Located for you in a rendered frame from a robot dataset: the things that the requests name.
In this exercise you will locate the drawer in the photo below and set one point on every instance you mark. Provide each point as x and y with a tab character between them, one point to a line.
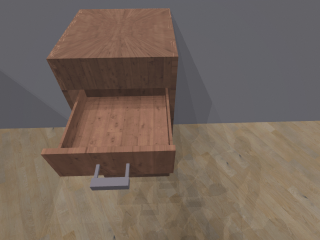
115	127

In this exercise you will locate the cabinet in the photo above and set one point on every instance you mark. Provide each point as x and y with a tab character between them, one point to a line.
117	49

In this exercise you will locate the handle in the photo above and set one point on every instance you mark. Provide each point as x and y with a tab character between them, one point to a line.
110	183

